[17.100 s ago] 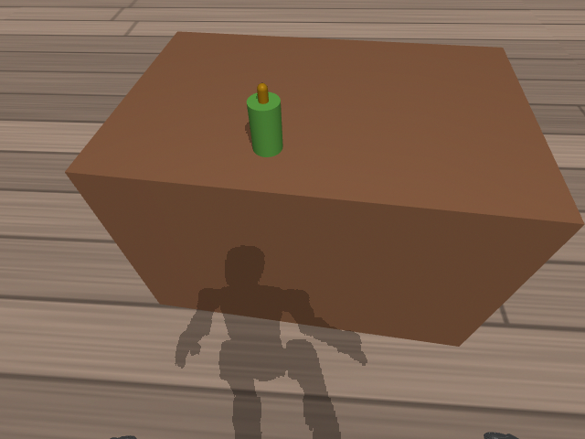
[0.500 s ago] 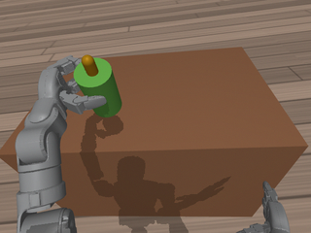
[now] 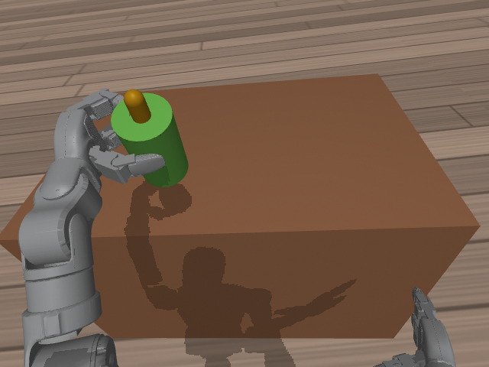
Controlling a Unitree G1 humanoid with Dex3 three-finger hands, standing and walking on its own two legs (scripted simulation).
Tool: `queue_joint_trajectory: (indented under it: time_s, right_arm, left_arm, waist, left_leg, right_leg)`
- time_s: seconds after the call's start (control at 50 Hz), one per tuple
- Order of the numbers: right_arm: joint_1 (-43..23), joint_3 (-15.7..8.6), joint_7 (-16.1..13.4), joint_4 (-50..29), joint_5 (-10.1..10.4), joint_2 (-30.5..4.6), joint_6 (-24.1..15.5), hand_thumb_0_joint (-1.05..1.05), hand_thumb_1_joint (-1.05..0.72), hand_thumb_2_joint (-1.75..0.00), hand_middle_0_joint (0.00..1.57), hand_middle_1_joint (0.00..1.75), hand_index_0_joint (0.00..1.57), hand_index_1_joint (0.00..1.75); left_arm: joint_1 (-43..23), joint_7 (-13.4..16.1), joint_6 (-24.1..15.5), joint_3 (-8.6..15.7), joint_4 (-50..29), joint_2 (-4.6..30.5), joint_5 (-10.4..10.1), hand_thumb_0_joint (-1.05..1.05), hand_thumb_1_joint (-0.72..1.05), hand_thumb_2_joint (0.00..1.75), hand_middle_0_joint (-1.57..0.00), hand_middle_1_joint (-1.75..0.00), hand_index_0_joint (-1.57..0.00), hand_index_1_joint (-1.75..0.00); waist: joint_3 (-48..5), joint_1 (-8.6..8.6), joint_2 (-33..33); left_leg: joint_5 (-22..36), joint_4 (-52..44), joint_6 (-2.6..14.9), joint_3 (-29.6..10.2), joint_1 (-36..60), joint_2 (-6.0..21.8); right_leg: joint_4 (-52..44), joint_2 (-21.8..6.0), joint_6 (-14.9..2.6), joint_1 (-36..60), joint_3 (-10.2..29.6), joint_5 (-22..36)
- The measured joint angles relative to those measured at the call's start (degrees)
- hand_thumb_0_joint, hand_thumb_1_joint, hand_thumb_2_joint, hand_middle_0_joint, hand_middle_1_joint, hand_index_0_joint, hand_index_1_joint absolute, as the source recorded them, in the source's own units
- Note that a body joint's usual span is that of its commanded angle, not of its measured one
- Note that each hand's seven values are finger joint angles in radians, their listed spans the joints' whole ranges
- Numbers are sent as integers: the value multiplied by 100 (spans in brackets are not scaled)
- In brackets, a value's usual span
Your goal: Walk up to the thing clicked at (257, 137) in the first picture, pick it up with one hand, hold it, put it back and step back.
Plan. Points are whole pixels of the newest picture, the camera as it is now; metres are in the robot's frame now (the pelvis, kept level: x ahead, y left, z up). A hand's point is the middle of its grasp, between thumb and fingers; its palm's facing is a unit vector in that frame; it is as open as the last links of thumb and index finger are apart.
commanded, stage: hold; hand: left
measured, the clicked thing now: (151, 136) +0.33 +0.13 +0.26
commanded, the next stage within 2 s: crouch in 1.76 s
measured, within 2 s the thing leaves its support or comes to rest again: neither
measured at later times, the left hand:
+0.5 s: hand (126, 140) +0.33 +0.17 +0.25, palm faces +0.19 -0.98 +0.00, open 10.3 cm
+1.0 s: hand (122, 136) +0.34 +0.18 +0.25, palm faces +0.20 -0.98 +0.00, open 10.3 cm
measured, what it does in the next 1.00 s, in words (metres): stands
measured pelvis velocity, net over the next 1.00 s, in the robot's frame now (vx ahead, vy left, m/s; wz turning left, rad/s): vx -0.01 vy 0.00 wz -0.01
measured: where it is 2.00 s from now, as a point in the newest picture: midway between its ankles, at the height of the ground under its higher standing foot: outside the picture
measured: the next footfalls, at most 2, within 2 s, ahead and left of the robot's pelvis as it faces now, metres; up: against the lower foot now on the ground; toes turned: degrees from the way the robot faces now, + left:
none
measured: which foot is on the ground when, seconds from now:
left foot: down 0.00-1.00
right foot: down 0.00-1.00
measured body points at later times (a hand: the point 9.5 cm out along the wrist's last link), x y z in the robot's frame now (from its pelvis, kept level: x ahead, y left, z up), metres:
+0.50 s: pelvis -0.01 +0.00 +0.00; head -0.04 -0.03 +0.45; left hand +0.32 +0.22 +0.26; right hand +0.15 -0.27 -0.07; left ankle -0.01 +0.11 -0.73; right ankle +0.04 -0.13 -0.73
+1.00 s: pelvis -0.01 +0.00 +0.00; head -0.04 -0.03 +0.45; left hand +0.33 +0.23 +0.26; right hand +0.15 -0.27 -0.07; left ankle -0.01 +0.11 -0.73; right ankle +0.04 -0.13 -0.73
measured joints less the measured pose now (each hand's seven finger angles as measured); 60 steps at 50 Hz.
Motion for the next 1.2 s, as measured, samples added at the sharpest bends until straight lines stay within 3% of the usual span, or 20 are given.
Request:
queue_joint_trajectory:
  time_s: [0.12, 0.26, 0.38, 0.5, 0.62, 0.74, 0.86, 1.0, 1.06, 1.2]
  right_arm:
    - [-25, 83, -65, 117, 26, -30, -38, -2, 52, -5, 5, 5, 5, 5]
    - [-1, 160, 1, -111, 75, -15, -134, -2, 53, -5, 5, 5, 5, 5]
    - [93, 94, 25, -199, 63, 56, -131, -2, 53, -5, 5, 5, 5, 5]
    - [73, 29, -86, -8, 20, 35, -114, -2, 53, -5, 5, 5, 5, 5]
    - [-18, 109, -188, 160, 19, -38, -169, -2, 52, -5, 5, 5, 5, 5]
    - [-64, 137, -137, -9, 51, -8, -246, -2, 53, -5, 5, 5, 5, 5]
    - [18, 44, -85, -106, 53, 61, -270, -2, 53, -5, 5, 5, 5, 5]
    - [111, 25, -145, -13, 25, 26, -234, -2, 52, -5, 5, 5, 5, 5]
    - [80, 66, -184, 80, 7, -6, -239, -2, 52, -5, 5, 5, 5, 5]
    - [-79, 114, -131, 51, 4, 25, -255, -2, 52, -5, 5, 5, 5, 5]
  left_arm:
    - [-345, -94, 47, 71, 389, 121, -26, -3, -61, 73, -72, -120, -92, -132]
    - [-228, -199, 208, -65, 547, 34, -50, -4, -61, 74, -72, -120, -92, -132]
    - [96, -23, 118, -77, 207, -137, -74, -4, -61, 74, -72, -120, -92, -132]
    - [56, 164, -77, 69, 39, -36, 38, -4, -61, 75, -71, -120, -92, -131]
    - [-204, -48, -95, 64, 418, 90, 47, -4, -61, 75, -71, -120, -92, -132]
    - [-63, -255, 66, -76, 525, 9, -76, -4, -61, 74, -72, -120, -92, -132]
    - [47, -54, 32, -46, 399, -73, -63, -3, -61, 74, -72, -120, -92, -132]
    - [-140, 132, -189, 107, 344, 59, 119, -4, -61, 75, -71, -120, -92, -132]
    - [-255, 45, -234, 62, 441, 89, 140, -4, -61, 75, -71, -120, -92, -132]
    - [-224, -221, -27, -78, 664, -19, -55, -3, -61, 74, -72, -120, -92, -132]
  waist:
    - [-73, 25, -28]
    - [-48, 10, -21]
    - [23, -25, -51]
    - [46, -31, -43]
    - [-55, 17, -19]
    - [-94, 20, 5]
    - [-8, -13, -70]
    - [44, -42, -92]
    - [20, -17, -53]
    - [-101, 15, 51]
  left_leg:
    - [37, -31, 1, -25, 37, -18]
    - [102, -87, 2, 15, 2, -21]
    - [87, -42, -15, 35, -31, 6]
    - [56, 13, -25, 22, -25, 26]
    - [67, -15, -16, -4, 0, 10]
    - [82, -62, 1, 12, 20, -8]
    - [63, -30, -2, 32, -4, -6]
    - [36, 26, -8, 27, -55, 16]
    - [32, 20, 4, 23, -33, 11]
    - [46, -43, 31, 44, 2, -8]
  right_leg:
    - [-6, -20, -2, 37, -23, 12]
    - [-48, -20, -1, -18, 16, 84]
    - [-14, 8, -16, -56, 34, 86]
    - [18, 27, -26, -39, 20, 65]
    - [-9, 10, -20, -3, -6, 64]
    - [-39, -8, -5, 7, 11, 73]
    - [9, -5, -6, -33, 31, 53]
    - [7, 17, -9, -57, 23, 58]
    - [-21, 12, 2, -23, 19, 63]
    - [-88, -6, 28, 10, 40, 83]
